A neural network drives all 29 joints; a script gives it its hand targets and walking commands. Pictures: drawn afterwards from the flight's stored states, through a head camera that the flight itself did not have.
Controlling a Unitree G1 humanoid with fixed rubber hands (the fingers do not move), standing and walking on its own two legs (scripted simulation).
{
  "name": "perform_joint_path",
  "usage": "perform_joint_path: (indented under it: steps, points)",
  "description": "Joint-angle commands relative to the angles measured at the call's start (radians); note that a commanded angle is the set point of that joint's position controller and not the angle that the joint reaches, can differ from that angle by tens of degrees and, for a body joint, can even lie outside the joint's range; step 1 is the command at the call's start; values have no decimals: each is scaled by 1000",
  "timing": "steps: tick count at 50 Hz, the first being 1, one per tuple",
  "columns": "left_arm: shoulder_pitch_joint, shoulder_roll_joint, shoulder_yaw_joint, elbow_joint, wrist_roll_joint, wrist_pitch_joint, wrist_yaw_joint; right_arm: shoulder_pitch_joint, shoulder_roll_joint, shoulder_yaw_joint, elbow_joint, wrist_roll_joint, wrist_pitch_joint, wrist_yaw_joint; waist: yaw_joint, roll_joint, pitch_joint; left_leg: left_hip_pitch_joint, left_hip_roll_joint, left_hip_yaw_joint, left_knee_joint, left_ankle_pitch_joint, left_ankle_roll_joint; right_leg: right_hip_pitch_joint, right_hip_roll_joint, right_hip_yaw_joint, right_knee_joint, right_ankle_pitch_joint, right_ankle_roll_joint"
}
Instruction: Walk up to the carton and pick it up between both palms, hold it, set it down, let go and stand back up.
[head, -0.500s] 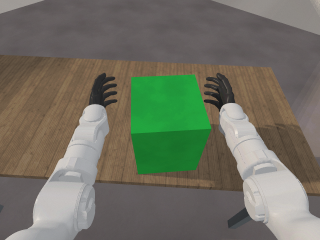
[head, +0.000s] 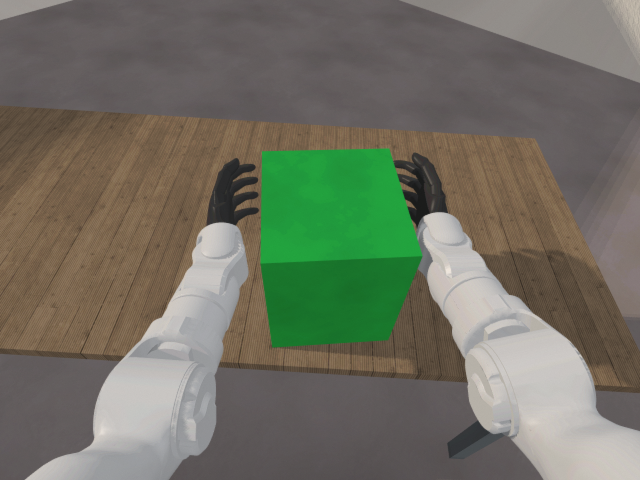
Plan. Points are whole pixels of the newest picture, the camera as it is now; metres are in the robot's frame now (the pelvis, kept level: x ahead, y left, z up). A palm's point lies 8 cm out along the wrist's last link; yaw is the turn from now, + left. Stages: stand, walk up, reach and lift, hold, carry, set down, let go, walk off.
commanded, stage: reach and lift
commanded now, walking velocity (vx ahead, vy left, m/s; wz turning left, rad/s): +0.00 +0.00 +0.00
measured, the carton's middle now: (328, 251) +0.42 +0.03 +0.04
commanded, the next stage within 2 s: none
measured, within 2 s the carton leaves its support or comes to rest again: leaves its support in 1.56 s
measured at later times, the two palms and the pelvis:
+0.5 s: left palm (227, 221) +0.41 +0.16 +0.10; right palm (431, 225) +0.43 -0.10 +0.10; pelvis +0.02 +0.01 +0.01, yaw +1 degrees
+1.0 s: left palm (226, 225) +0.41 +0.16 +0.09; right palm (428, 230) +0.42 -0.10 +0.09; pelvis +0.03 +0.01 +0.01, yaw +1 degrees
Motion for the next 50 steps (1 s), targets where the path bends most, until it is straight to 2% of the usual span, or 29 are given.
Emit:
perform_joint_path:
  steps: [1, 4, 9, 11, 13, 15, 17, 18, 19, 20, 21, 25, 26, 27, 29, 31, 32, 33, 36, 37, 40, 42, 44, 45, 46, 47, 48, 49, 50]
  points:
    - [-511, 5, 16, -174, 55, -20, -2, -484, -48, -68, -153, -80, -31, -18, -19, 52, -530, 145, -101, 87, -23, 360, -25, 373, 41, -13, -4, 219, -5]
    - [-534, -39, 46, -199, 77, -20, -12, -489, 9, -109, -164, -124, -22, -20, -34, 36, -507, 144, -102, 91, -35, 344, -23, 385, 40, -20, -6, 217, -1]
    - [-526, -74, 109, -223, 155, -22, -23, -481, 71, -188, -209, -218, -30, -4, -15, 37, -546, 148, -110, 105, -66, 365, -17, 470, 35, -28, -10, 260, -1]
    - [-502, -113, 148, -213, 197, -28, -46, -456, 141, -195, -230, -263, -39, 10, -1, 31, -502, 142, -116, 116, -78, 374, -11, 526, 25, -27, -9, 292, 3]
    - [-503, -146, 182, -226, 251, -26, -68, -430, 186, -242, -239, -324, -41, 28, -7, 4, -483, 150, -114, 125, -103, 356, 1, 549, 18, -33, -17, 280, 11]
    - [-523, -297, 205, -218, 313, -34, -121, -444, 364, -286, -241, -411, -51, 75, -13, -7, -467, 158, -120, 134, -130, 350, 7, 592, 7, -47, -25, 285, 11]
    - [-507, -482, 236, -176, 418, -28, -192, -417, 595, -331, -236, -553, -57, 143, -12, -24, -396, 192, -125, 156, -165, 339, 17, 627, 0, -62, -38, 280, 12]
    - [-488, -541, 231, -177, 448, -25, -218, -381, 663, -337, -236, -606, -63, 175, -19, -10, -402, 221, -133, 165, -172, 341, 16, 641, 0, -67, -49, 302, 10]
    - [-460, -581, 218, -168, 469, -16, -238, -352, 705, -324, -244, -648, -69, 201, -18, 3, -395, 246, -138, 175, -182, 357, 14, 661, 4, -77, -56, 329, 9]
    - [-432, -593, 205, -185, 476, -7, -242, -324, 702, -336, -257, -675, -79, 213, -34, 9, -394, 281, -136, 180, -188, 373, 11, 657, 15, -89, -58, 345, 9]
    - [-403, -600, 215, -206, 498, 2, -243, -309, 710, -322, -282, -689, -89, 226, -13, 0, -372, 293, -132, 184, -194, 397, 13, 667, 20, -91, -61, 356, 6]
    - [-319, -595, 220, -240, 516, 46, -248, -277, 665, -289, -295, -687, -107, 243, -2, -2, -220, 304, -121, 189, -204, 430, 20, 671, 30, -88, -80, 359, -4]
    - [-292, -609, 204, -271, 504, 56, -250, -261, 681, -278, -313, -683, -111, 243, -2, -30, -204, 301, -118, 196, -216, 425, 22, 678, 33, -92, -81, 368, -2]
    - [-290, -606, 196, -287, 499, 68, -252, -266, 663, -266, -316, -673, -115, 243, 5, -25, -187, 304, -116, 193, -214, 422, 25, 678, 33, -89, -83, 360, -2]
    - [-273, -618, 170, -321, 497, 84, -251, -243, 661, -253, -322, -649, -124, 242, -7, -13, -183, 315, -113, 193, -208, 455, 21, 664, 37, -94, -86, 363, -8]
    - [-252, -633, 125, -364, 478, 94, -243, -238, 649, -213, -333, -619, -137, 243, 2, 21, -201, 347, -106, 191, -191, 521, 10, 642, 43, -97, -88, 367, -11]
    - [-235, -630, 119, -363, 479, 104, -242, -238, 643, -206, -344, -617, -140, 238, -3, 2, -221, 344, -110, 193, -190, 512, 15, 646, 44, -99, -89, 382, -12]
    - [-232, -628, 118, -374, 479, 112, -241, -231, 643, -199, -349, -605, -140, 237, -1, 20, -202, 354, -108, 193, -186, 520, 11, 649, 45, -102, -86, 375, -8]
    - [-206, -642, 80, -414, 472, 123, -239, -209, 634, -153, -350, -567, -148, 234, -7, 41, -234, 383, -104, 188, -169, 580, 9, 653, 43, -101, -83, 438, -8]
    - [-206, -642, 74, -409, 478, 131, -244, -218, 641, -144, -352, -562, -149, 232, 3, 50, -222, 368, -107, 192, -177, 554, 12, 658, 40, -99, -86, 421, -5]
    - [-191, -667, 58, -414, 471, 149, -253, -226, 637, -133, -375, -553, -151, 225, -8, 38, -205, 355, -112, 194, -185, 501, 20, 672, 38, -107, -92, 413, -3]
    - [-192, -671, 49, -428, 465, 154, -255, -228, 635, -117, -381, -543, -154, 222, 1, 35, -204, 351, -112, 195, -184, 511, 23, 676, 35, -105, -89, 431, 0]
    - [-206, -664, 46, -434, 467, 152, -258, -213, 636, -121, -375, -556, -150, 218, -16, 28, -222, 369, -112, 193, -195, 478, 26, 667, 34, -113, -93, 413, 3]
    - [-187, -663, 54, -427, 467, 153, -259, -216, 636, -120, -376, -551, -154, 217, -6, 10, -214, 356, -112, 193, -192, 479, 31, 667, 33, -107, -88, 425, 7]
    - [-197, -671, 46, -430, 468, 157, -259, -211, 648, -121, -377, -548, -149, 216, -10, 20, -214, 345, -112, 193, -197, 455, 31, 674, 32, -108, -90, 405, 6]
    - [-172, -664, 57, -419, 474, 159, -263, -202, 641, -102, -385, -541, -150, 214, 12, 9, -201, 330, -115, 197, -199, 468, 36, 701, 27, -101, -85, 446, 9]
    - [-185, -657, 39, -431, 461, 158, -263, -205, 647, -106, -386, -539, -151, 212, -10, 16, -224, 340, -115, 191, -197, 473, 35, 688, 29, -111, -80, 455, 12]
    - [-178, -655, 62, -412, 475, 157, -267, -212, 652, -96, -388, -540, -151, 211, 7, 2, -207, 324, -116, 198, -202, 444, 40, 699, 22, -100, -78, 458, 14]
    - [-185, -652, 60, -424, 469, 154, -269, -201, 658, -105, -373, -547, -152, 207, -2, -9, -201, 312, -116, 200, -207, 439, 42, 697, 21, -101, -80, 446, 14]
